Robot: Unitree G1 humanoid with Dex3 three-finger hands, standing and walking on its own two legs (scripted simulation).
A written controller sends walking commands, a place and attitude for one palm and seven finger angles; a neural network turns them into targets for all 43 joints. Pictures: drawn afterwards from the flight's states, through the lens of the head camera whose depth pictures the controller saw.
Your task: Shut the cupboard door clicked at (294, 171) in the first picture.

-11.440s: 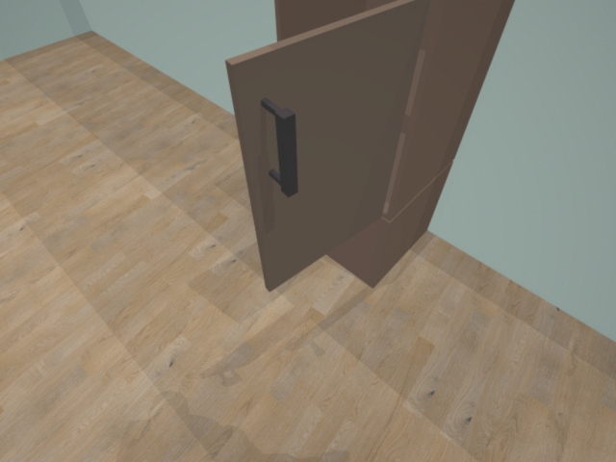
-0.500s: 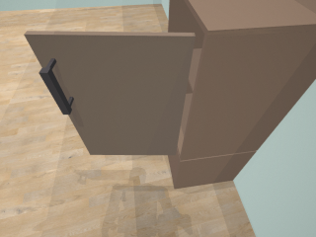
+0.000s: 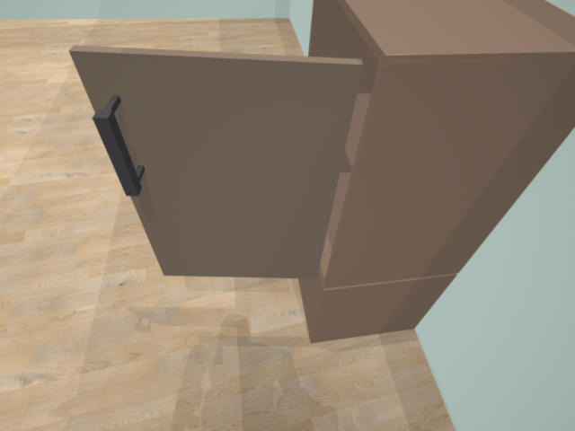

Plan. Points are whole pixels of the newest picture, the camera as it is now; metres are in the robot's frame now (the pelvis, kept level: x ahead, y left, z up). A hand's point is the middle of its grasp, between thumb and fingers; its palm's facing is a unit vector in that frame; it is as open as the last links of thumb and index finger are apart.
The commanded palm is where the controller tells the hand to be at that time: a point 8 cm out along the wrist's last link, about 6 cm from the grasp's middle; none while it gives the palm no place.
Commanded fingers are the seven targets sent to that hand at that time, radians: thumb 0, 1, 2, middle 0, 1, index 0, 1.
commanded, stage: shuffle to correct the standing spot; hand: left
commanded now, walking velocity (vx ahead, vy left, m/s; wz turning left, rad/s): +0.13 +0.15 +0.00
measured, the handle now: (124, 148) +0.50 +0.31 +0.11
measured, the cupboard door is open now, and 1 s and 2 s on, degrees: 81 81 81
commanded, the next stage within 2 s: come to a stop and stand still in 0.24 s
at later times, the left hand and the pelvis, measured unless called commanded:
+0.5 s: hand out of the picture +0.06 +0.22 -0.18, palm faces +0.01 -0.97 -0.22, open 7.4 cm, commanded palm none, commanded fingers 0.00 0.90 0.90 -0.20 -0.30 -0.20 -0.30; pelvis +0.04 +0.03 +0.00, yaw -1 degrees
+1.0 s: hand out of the picture +0.08 +0.20 -0.17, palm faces -0.01 -0.98 -0.22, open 7.3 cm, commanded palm none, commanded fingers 0.00 0.90 0.90 -0.20 -0.30 -0.20 -0.30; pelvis +0.05 +0.02 +0.00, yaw +0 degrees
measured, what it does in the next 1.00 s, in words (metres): steps on the spot: right foot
